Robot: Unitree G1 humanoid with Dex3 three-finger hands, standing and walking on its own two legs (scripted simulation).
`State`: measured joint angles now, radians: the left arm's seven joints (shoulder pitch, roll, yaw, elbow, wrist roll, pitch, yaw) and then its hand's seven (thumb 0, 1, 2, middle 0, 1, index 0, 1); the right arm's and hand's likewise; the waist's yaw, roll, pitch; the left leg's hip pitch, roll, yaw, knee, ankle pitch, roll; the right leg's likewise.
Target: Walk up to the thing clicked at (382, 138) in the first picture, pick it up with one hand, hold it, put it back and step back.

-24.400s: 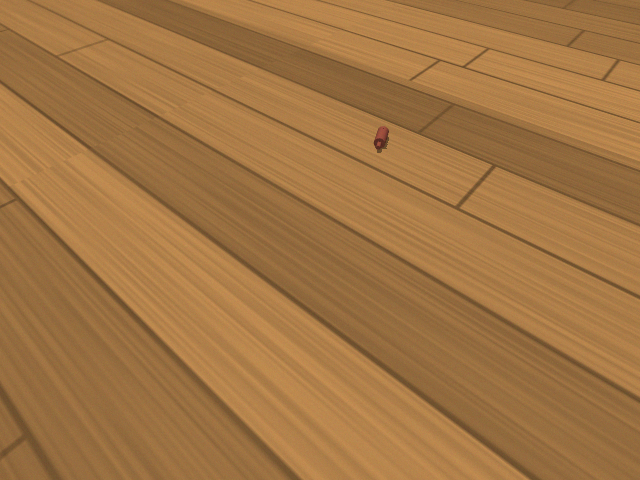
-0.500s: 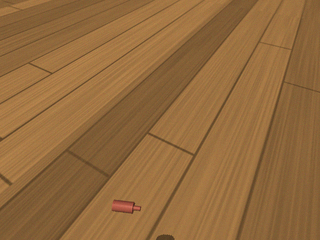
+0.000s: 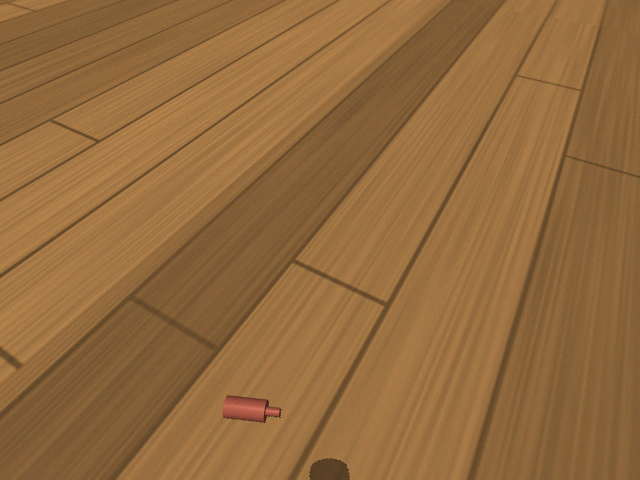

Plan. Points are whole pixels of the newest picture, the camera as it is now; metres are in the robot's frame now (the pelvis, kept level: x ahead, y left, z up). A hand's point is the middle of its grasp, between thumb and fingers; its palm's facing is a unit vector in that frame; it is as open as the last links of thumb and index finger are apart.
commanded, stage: stand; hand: left
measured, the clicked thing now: (252, 409) +0.48 +0.21 -0.75
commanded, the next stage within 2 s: rise first in 1.64 s
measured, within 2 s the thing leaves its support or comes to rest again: neither
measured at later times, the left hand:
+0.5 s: hand out of the picture +0.09 +0.26 -0.16, palm faces -0.02 -0.94 -0.34, open 7.3 cm
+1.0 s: hand out of the picture +0.09 +0.26 -0.16, palm faces -0.01 -0.94 -0.34, open 7.3 cm
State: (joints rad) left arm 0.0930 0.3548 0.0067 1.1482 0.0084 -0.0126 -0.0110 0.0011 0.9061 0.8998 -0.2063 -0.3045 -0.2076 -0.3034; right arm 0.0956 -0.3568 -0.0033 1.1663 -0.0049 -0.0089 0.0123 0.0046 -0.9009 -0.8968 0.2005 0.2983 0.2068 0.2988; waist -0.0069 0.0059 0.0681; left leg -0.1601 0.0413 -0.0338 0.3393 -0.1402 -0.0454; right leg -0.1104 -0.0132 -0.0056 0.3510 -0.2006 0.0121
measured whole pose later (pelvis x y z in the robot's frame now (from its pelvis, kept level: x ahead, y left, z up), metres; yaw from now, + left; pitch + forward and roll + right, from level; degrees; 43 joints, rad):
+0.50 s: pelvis +0.01 +0.01 +0.00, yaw +0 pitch -2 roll +0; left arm 0.10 0.36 0.01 1.13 0.01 -0.01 -0.01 0.00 0.91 0.90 -0.21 -0.30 -0.21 -0.30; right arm 0.08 -0.36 0.00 1.14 0.00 -0.01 0.01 0.00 -0.90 -0.90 0.20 0.30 0.21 0.30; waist 0.00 0.00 0.06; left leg -0.15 0.03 -0.03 0.34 -0.16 -0.04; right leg -0.10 -0.03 -0.01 0.34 -0.21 0.02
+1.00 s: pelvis +0.01 +0.01 +0.00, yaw +0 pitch -2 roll +0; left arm 0.11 0.35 0.01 1.13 0.01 -0.01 -0.01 0.00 0.91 0.90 -0.21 -0.30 -0.21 -0.30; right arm 0.09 -0.36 0.00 1.13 0.00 -0.01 0.01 0.00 -0.90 -0.90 0.20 0.30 0.21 0.30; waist 0.00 0.00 0.06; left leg -0.14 0.03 -0.03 0.34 -0.16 -0.03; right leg -0.08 -0.03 -0.01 0.33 -0.21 0.02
